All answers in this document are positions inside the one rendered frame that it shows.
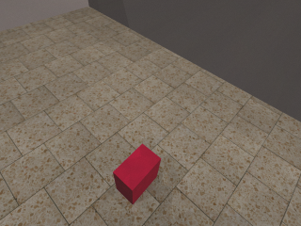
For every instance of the carton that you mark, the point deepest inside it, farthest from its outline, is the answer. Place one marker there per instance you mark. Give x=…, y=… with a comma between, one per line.
x=136, y=173

